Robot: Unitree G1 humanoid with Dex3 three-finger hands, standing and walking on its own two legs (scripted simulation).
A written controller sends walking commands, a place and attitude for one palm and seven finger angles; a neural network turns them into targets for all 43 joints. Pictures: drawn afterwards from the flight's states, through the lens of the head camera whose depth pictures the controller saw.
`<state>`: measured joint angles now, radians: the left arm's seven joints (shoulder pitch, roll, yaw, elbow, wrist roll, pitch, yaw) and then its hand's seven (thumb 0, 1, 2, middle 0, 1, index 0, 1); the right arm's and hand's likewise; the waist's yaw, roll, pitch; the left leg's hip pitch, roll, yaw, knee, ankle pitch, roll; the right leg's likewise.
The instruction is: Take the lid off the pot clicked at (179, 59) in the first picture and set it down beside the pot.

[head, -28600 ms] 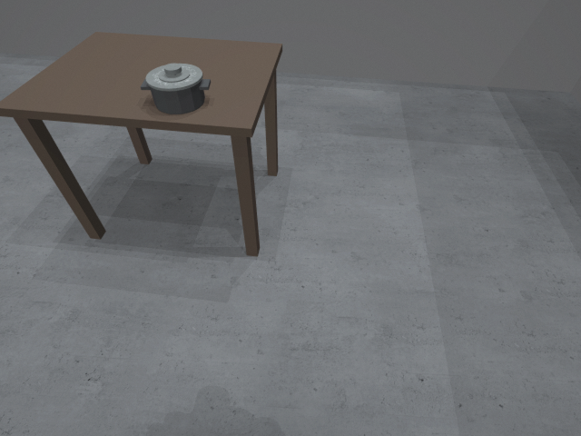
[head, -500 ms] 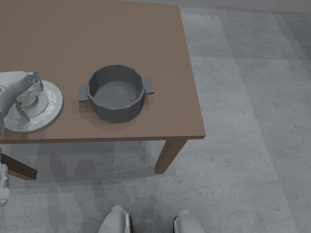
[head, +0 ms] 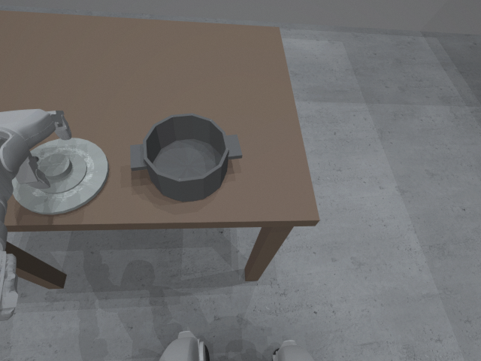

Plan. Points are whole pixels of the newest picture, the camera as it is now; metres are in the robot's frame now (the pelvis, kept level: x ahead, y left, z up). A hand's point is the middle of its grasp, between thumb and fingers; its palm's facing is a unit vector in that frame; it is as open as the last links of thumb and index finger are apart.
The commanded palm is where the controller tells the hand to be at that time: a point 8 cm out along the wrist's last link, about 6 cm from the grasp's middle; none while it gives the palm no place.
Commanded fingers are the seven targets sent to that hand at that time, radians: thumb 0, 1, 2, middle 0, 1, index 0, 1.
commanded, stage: raise the empty hand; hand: left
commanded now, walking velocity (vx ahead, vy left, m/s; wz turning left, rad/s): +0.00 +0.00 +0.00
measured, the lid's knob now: (56, 166) +0.46 +0.33 -0.03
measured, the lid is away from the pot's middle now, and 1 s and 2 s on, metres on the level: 0.24 0.24 0.24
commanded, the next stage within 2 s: draw the hand back to the body in 0.92 s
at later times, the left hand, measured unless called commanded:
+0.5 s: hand (20, 138) +0.44 +0.33 +0.09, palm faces -0.42 -0.09 -0.90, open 11.0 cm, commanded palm +0.46 +0.32 +0.15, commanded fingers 0.00 0.02 0.58 -0.33 -0.90 -0.33 -0.90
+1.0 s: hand (13, 116) +0.44 +0.31 +0.13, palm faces -0.43 -0.09 -0.90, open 11.0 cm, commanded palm +0.47 +0.32 +0.18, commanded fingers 0.00 0.02 0.58 -0.33 -0.90 -0.33 -0.90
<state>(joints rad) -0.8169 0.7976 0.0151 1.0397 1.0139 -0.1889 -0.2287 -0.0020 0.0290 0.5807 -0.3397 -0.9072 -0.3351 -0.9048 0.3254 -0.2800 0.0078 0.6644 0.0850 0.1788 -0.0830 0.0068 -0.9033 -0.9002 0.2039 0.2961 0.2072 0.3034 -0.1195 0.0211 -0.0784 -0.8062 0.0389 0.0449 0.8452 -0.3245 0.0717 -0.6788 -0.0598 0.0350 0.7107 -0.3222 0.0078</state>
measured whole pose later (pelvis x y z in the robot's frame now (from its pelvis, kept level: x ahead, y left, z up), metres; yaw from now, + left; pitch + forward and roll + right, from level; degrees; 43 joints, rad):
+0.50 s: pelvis +0.01 -0.01 +0.02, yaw +1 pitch +13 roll -3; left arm -0.83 0.82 0.01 1.00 0.97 -0.20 -0.32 0.00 0.03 0.58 -0.34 -0.91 -0.34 -0.90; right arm 0.32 -0.29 0.01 0.67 0.10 0.15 -0.10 0.01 -0.90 -0.90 0.20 0.30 0.21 0.30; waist -0.10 0.02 -0.06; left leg -0.66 0.03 0.04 0.73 -0.29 0.05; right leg -0.54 -0.07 0.03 0.61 -0.29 0.02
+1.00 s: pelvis +0.03 -0.03 +0.03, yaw +2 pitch +11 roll -2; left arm -0.86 0.85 0.02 0.98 0.95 -0.18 -0.40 0.00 0.03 0.58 -0.34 -0.91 -0.33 -0.90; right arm 0.28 -0.30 0.00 0.67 0.11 0.16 -0.09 0.01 -0.90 -0.90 0.20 0.30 0.21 0.30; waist -0.09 0.03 -0.05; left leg -0.58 0.04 0.03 0.65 -0.27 0.02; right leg -0.47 -0.06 0.01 0.55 -0.29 0.06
